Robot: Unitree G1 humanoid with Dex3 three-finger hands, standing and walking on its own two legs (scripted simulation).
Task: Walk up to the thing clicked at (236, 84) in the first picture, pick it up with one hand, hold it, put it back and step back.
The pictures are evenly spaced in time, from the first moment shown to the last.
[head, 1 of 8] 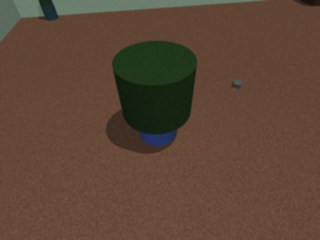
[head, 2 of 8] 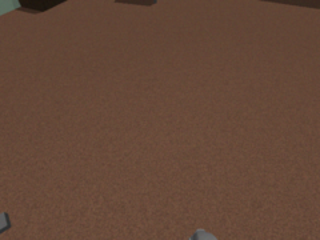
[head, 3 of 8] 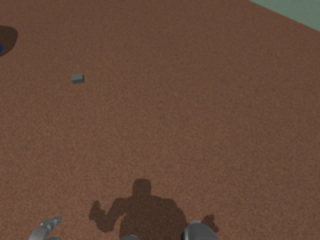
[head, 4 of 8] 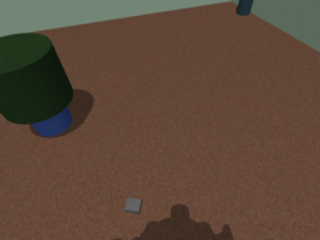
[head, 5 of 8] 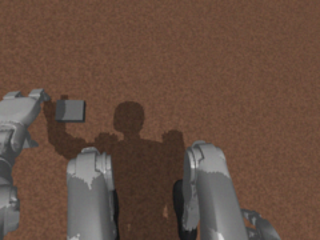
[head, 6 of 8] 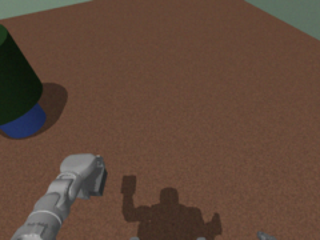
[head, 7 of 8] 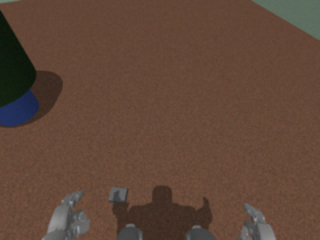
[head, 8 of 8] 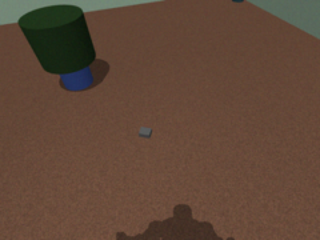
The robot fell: no
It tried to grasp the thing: yes
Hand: left
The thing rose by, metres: 0.68
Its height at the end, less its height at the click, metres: +0.00
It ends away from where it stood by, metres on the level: 0.01
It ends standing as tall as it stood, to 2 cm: yes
